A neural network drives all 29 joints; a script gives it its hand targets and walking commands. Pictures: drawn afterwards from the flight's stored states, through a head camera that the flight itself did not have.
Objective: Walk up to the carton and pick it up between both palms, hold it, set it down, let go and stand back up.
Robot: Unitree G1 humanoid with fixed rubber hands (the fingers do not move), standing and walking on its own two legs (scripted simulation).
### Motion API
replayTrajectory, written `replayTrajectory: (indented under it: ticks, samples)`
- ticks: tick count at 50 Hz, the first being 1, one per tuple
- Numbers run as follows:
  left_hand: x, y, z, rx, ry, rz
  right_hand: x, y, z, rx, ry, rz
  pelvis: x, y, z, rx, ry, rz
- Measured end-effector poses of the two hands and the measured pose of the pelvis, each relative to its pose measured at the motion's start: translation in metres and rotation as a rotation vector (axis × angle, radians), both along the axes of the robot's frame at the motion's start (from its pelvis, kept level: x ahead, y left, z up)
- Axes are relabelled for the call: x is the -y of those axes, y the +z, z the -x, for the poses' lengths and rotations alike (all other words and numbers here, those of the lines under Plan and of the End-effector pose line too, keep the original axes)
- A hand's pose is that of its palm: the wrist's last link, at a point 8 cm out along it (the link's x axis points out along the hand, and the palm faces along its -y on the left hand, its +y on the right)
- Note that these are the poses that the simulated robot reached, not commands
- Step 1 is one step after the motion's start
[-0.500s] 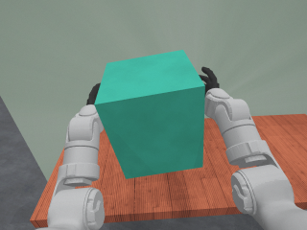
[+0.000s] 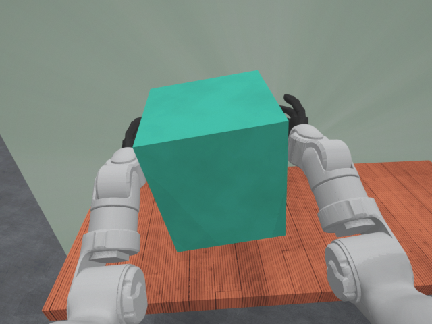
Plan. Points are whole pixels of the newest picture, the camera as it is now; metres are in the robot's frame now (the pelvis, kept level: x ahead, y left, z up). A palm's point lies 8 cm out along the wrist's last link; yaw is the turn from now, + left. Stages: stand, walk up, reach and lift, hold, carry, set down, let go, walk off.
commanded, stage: hold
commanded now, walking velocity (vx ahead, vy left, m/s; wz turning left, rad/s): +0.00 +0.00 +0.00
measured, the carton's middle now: (217, 161) +0.37 +0.01 +0.19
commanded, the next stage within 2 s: set down in 0.14 s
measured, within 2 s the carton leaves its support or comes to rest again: neither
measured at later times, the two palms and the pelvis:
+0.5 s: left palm (123, 146) +0.36 +0.18 +0.24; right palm (291, 127) +0.37 -0.13 +0.26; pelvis +0.00 +0.00 +0.00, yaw +0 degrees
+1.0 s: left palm (126, 156) +0.40 +0.19 +0.19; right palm (273, 140) +0.42 -0.11 +0.21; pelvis +0.01 +0.00 +0.00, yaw +0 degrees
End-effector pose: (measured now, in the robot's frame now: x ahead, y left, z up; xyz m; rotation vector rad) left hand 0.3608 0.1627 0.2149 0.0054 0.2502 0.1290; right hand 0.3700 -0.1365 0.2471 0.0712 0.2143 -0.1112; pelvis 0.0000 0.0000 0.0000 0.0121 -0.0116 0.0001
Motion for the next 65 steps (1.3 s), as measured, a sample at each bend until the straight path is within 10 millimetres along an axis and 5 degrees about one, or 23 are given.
replayTrajectory:
  ticks: [27, 38, 52, 65]
  samples:
    - [-0.015, 0.020, -0.002, 0.132, 0.031, 0.033, -0.014, 0.007, -0.003, 0.142, 0.022, 0.024, 0.000, 0.000, 0.003, 0.028, 0.000, 0.000]
    - [-0.027, -0.019, -0.015, 0.083, 0.064, 0.012, -0.026, -0.039, -0.025, 0.105, 0.056, 0.034, 0.001, 0.000, 0.004, 0.057, 0.000, -0.001]
    - [-0.026, -0.028, -0.038, 0.079, 0.085, -0.009, -0.026, -0.041, -0.052, 0.111, 0.071, 0.000, -0.005, 0.004, -0.013, 0.027, 0.002, 0.006]
    - [-0.031, -0.036, -0.024, 0.065, 0.128, -0.012, -0.033, -0.043, -0.050, 0.106, 0.111, 0.004, -0.007, 0.004, -0.010, 0.035, 0.002, 0.008]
